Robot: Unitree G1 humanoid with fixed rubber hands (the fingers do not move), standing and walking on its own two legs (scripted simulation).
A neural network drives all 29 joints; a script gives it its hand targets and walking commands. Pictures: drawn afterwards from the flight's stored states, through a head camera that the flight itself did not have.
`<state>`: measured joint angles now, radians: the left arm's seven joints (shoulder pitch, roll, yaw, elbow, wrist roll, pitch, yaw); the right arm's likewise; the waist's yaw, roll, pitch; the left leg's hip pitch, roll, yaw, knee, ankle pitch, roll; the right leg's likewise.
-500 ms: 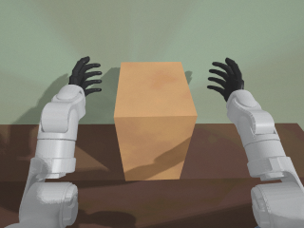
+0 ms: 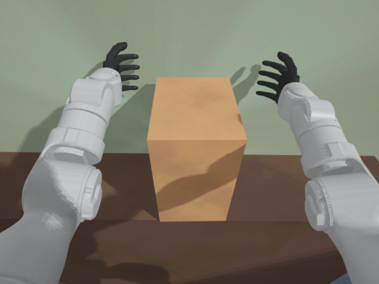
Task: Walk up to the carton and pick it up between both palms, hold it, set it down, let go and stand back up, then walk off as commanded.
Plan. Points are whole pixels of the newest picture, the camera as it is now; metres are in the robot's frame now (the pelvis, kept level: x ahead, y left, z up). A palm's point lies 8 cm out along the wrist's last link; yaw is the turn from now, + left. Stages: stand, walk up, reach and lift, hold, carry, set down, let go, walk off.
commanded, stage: reach and lift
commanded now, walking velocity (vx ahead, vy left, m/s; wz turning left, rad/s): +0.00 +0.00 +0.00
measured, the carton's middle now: (193, 152) +0.41 -0.02 +0.07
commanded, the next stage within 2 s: none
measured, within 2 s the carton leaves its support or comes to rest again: neither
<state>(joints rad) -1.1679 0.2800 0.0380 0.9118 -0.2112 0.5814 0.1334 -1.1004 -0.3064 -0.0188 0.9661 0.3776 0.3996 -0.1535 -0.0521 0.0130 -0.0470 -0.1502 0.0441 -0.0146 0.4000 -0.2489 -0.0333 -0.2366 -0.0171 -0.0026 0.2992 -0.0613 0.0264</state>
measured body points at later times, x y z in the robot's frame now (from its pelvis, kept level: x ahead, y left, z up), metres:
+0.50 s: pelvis -0.01 -0.01 +0.00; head -0.01 -0.02 +0.45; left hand +0.45 +0.14 +0.22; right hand +0.43 -0.16 +0.11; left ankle -0.02 +0.14 -0.74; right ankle +0.06 -0.14 -0.74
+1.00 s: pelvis +0.00 -0.01 +0.00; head +0.00 -0.01 +0.45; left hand +0.45 +0.14 +0.20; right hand +0.43 -0.15 +0.11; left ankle -0.02 +0.14 -0.74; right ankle +0.06 -0.14 -0.74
